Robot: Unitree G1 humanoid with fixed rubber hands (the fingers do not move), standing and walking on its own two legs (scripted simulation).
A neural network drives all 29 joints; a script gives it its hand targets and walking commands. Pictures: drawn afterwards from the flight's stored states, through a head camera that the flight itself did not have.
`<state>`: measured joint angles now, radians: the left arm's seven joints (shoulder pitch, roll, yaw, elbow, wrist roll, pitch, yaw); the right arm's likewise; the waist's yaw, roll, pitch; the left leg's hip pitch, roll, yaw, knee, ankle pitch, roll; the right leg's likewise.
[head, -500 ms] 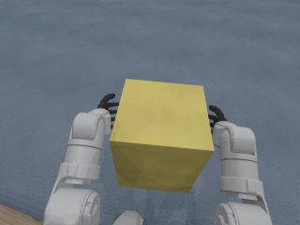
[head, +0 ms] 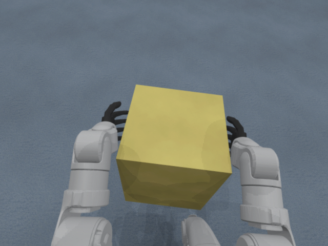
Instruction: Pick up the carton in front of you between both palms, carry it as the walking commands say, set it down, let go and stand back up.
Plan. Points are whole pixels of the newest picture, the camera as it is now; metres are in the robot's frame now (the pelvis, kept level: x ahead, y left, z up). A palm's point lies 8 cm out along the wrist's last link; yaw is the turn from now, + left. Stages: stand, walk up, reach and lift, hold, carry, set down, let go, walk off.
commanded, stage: carry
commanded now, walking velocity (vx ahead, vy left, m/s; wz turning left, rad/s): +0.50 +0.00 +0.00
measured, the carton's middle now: (170, 151) +0.35 -0.02 -0.01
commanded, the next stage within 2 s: none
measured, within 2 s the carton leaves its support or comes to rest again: neither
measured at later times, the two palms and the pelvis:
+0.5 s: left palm (100, 25) +0.68 +0.18 +0.14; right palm (201, 33) +0.69 -0.12 +0.12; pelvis +0.36 +0.00 +0.04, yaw +4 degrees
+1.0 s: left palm out of the picture +0.96 +0.19 +0.10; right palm (188, 2) +0.94 -0.11 +0.09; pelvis +0.69 +0.05 +0.02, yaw +0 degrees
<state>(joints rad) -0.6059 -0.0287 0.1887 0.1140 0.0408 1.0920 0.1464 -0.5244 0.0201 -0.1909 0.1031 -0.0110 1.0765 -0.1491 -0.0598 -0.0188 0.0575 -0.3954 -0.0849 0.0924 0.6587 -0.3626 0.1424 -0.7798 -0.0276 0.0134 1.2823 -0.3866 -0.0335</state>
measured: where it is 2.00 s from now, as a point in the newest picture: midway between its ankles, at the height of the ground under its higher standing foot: (147, 89)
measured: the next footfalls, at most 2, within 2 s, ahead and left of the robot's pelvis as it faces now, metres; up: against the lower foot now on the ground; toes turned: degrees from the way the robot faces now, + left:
right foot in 0.20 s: +0.36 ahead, -0.06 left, +0.00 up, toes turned -2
left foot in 0.70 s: +0.66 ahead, +0.17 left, +0.00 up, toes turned +10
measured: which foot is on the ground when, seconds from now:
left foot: down 0.00-0.20, up 0.22-0.68, down 0.70-1.00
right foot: up 0.00-0.18, down 0.20-0.72, up 0.74-1.00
